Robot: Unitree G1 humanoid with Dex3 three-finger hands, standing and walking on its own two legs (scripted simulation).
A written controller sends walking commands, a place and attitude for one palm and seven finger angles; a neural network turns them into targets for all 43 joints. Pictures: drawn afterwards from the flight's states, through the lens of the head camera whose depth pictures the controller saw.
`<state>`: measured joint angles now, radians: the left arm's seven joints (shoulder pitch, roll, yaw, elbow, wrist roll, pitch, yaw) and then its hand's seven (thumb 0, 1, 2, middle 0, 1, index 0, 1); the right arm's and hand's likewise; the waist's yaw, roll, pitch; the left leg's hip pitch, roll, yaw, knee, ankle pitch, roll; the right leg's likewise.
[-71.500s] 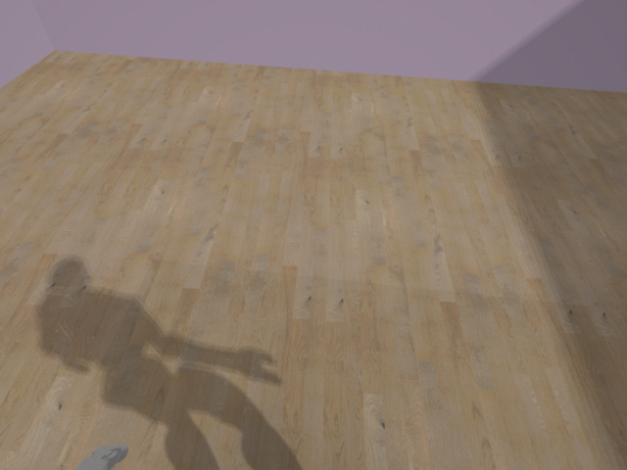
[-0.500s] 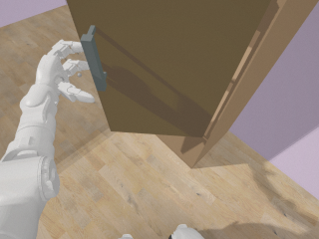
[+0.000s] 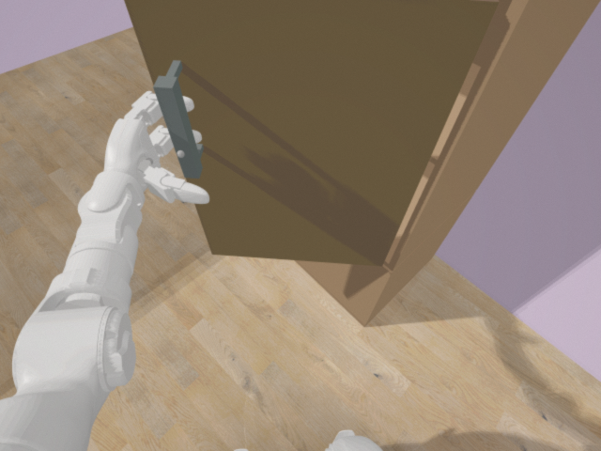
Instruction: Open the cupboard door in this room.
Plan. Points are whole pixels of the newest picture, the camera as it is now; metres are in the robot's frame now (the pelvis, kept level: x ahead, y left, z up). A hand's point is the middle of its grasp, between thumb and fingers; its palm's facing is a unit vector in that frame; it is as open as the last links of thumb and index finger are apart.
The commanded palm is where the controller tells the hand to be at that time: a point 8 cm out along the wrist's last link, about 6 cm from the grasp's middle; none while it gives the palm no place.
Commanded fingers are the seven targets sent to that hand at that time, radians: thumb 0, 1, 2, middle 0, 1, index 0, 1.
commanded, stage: slide the fingers in behind the handle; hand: left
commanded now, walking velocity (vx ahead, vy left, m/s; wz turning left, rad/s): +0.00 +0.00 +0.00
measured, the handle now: (185, 123) +0.54 +0.14 +0.12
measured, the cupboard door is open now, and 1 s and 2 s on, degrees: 43 43 70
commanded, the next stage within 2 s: close the thumb around the handle in 0.44 s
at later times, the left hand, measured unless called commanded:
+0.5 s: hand (183, 149) +0.49 +0.13 +0.12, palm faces -0.14 -0.99 +0.00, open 14.0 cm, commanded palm +0.46 +0.19 +0.12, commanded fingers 0.00 -0.50 0.30 -0.30 -1.20 -0.30 -1.20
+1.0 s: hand (180, 152) +0.48 +0.14 +0.12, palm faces -0.14 -0.99 +0.00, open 8.3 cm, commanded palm +0.46 +0.19 +0.12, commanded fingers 0.00 0.84 0.88 -0.40 -1.34 -0.40 -1.34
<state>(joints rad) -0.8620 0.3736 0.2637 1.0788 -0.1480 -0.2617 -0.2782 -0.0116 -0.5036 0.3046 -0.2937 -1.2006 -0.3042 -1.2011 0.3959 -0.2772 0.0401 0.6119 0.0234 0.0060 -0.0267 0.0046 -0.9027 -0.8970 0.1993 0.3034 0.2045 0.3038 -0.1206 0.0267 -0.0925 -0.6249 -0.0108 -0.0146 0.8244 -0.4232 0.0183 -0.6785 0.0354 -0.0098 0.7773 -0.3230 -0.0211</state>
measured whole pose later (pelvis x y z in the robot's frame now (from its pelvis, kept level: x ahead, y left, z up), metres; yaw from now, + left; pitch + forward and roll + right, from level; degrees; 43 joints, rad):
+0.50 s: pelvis +0.00 +0.00 +0.00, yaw +0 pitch +14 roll -1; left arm -0.91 0.41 0.28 1.12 -0.14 -0.28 -0.29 -0.01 -0.50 0.30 -0.30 -1.20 -0.30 -1.20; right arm 0.41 -0.29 0.04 0.63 0.02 -0.01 -0.04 0.00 -0.90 -0.90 0.20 0.30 0.20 0.30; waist -0.14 0.03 -0.08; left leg -0.66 -0.01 -0.01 0.83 -0.42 0.01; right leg -0.72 0.04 -0.01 0.79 -0.32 -0.02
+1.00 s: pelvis +0.00 +0.00 +0.00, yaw +0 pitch +13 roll -1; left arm -0.87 0.37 0.26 1.09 -0.15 -0.28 -0.27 0.00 0.31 0.65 -0.35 -1.29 -0.36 -1.29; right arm 0.40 -0.28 0.04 0.62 0.02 0.00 -0.02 0.00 -0.90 -0.90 0.20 0.30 0.20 0.30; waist -0.12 0.03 -0.09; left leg -0.63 -0.02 -0.01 0.83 -0.43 0.02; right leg -0.69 0.03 -0.01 0.78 -0.33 -0.02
